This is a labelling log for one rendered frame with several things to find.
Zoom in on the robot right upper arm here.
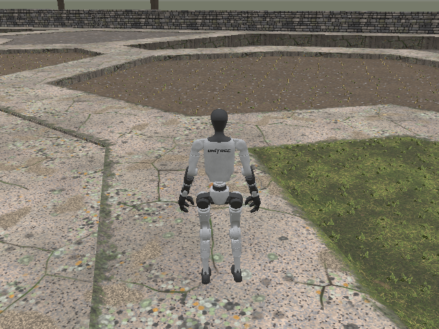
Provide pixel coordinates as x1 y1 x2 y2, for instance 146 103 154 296
234 138 252 176

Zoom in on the robot left hand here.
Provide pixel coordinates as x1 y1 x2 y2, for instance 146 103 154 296
178 195 194 212

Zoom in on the robot left upper arm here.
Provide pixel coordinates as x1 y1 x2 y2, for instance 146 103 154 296
187 138 205 176

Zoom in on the robot right hand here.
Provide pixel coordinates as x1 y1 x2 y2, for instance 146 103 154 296
245 195 261 213

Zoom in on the robot left forearm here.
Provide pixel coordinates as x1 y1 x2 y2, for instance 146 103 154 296
180 166 194 197

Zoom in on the robot right shin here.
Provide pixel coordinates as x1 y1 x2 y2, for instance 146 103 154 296
231 228 241 273

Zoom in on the robot right foot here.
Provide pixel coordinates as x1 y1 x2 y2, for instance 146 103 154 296
231 265 242 282

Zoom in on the robot right forearm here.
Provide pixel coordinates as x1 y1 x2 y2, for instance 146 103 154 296
245 166 259 197

